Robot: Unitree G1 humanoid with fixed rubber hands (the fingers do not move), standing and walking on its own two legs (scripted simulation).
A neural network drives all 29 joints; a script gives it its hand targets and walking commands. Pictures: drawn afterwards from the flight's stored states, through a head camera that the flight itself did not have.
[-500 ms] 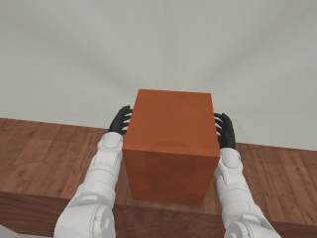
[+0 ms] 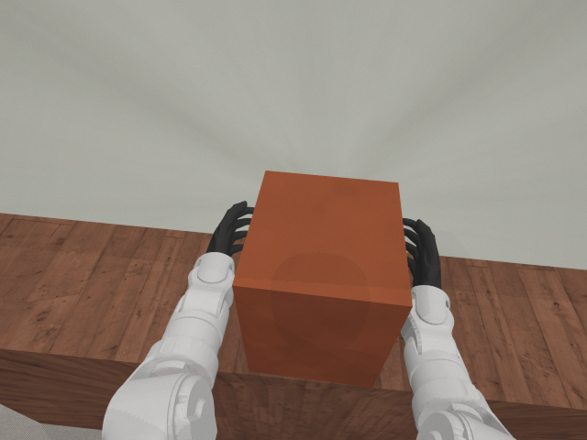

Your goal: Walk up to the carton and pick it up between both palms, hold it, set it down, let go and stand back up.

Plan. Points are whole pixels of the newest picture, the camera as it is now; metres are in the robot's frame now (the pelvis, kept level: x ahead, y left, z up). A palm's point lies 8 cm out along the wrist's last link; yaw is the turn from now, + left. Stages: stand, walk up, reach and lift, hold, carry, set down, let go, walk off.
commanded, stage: set down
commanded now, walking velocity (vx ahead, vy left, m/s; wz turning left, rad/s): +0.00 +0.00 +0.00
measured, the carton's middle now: (320, 281) +0.38 -0.05 -0.01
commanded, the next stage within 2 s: none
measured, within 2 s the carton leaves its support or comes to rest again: neither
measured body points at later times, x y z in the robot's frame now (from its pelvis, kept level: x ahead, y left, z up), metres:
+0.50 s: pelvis +0.00 +0.00 +0.00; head +0.04 +0.01 +0.45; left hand +0.41 +0.10 +0.04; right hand +0.36 -0.19 +0.04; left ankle -0.02 +0.12 -0.75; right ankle +0.00 -0.12 -0.75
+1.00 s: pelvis -0.01 +0.00 +0.00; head +0.05 +0.01 +0.45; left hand +0.41 +0.10 +0.04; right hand +0.36 -0.19 +0.04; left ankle -0.02 +0.12 -0.75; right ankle +0.00 -0.12 -0.75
